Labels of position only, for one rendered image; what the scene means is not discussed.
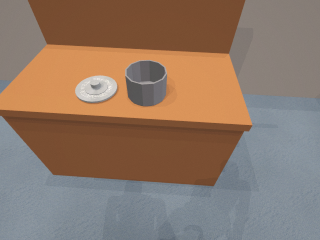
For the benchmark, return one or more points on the knob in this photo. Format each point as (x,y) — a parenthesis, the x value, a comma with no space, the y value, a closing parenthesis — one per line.
(95,84)

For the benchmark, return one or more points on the table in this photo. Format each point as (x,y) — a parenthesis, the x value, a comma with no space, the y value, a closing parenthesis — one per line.
(187,138)

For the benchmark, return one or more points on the lid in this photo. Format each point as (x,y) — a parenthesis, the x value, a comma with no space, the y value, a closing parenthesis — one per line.
(84,91)

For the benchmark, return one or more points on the pot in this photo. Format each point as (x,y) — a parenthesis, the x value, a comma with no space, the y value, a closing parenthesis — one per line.
(146,82)

